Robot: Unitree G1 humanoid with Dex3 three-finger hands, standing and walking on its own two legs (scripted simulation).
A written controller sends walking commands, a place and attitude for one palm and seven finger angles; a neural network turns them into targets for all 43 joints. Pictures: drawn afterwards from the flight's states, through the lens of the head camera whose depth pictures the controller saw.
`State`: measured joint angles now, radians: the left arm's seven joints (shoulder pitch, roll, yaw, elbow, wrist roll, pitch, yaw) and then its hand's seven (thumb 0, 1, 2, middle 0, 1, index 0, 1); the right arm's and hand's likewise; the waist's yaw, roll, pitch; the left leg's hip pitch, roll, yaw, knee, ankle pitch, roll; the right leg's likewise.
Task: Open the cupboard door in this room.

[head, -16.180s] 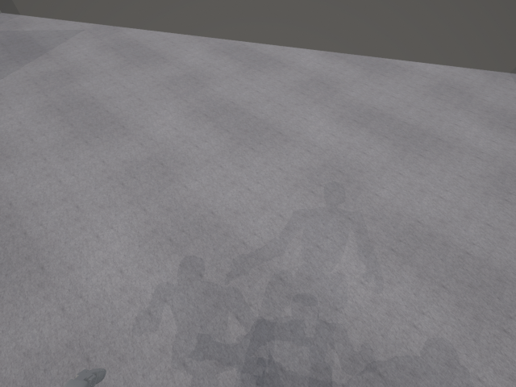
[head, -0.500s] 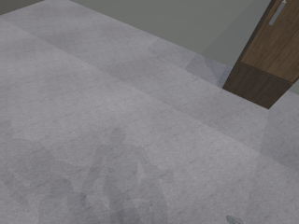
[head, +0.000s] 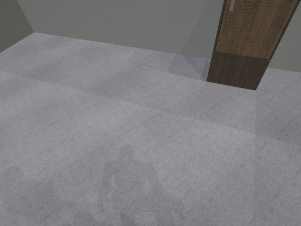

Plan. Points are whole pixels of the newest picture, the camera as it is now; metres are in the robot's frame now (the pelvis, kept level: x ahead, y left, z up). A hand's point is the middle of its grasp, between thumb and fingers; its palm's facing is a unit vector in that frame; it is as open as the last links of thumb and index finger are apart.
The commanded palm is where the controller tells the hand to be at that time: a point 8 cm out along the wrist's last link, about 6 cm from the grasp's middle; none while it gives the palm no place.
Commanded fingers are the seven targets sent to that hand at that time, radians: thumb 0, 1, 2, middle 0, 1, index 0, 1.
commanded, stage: turn or walk to find it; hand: left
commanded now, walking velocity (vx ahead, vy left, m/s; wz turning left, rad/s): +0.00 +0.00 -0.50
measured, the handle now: out of the picture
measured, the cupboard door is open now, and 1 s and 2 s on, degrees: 0 0 0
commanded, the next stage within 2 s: stand and wait in 0.64 s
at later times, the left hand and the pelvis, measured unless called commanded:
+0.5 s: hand out of the picture +0.04 +0.21 -0.17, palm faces +0.00 -0.98 -0.18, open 7.4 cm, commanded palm none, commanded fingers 0.00 0.90 0.90 -0.20 -0.30 -0.20 -0.30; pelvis +0.02 +0.03 +0.01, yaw -4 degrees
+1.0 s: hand (118, 198) +0.23 +0.14 -0.16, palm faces -0.22 -0.95 -0.22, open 7.4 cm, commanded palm none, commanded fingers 0.00 0.90 0.90 -0.20 -0.30 -0.20 -0.30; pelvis +0.12 -0.02 -0.01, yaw -11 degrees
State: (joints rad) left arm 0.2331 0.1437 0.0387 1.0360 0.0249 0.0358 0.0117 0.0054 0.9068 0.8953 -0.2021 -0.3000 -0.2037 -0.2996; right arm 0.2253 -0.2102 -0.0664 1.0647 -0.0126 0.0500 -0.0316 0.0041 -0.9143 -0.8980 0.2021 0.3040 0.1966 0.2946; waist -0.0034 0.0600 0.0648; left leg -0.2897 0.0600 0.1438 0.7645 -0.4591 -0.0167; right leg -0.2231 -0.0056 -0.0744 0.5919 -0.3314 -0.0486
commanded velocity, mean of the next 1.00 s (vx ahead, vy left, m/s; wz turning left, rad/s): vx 0.17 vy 0.00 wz -0.10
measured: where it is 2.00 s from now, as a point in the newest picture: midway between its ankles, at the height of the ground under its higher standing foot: (179, 216)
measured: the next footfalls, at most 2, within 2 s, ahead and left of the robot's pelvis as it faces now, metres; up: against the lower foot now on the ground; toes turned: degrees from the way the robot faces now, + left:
left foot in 0.48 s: +0.08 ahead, +0.13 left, +0.00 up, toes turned -2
right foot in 0.98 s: +0.21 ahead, -0.14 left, +0.00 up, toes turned -19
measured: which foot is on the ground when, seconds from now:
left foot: up 0.00-0.46, down 0.48-0.98, up 1.00-1.00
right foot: down 0.00-0.50, up 0.52-0.96, down 0.98-1.00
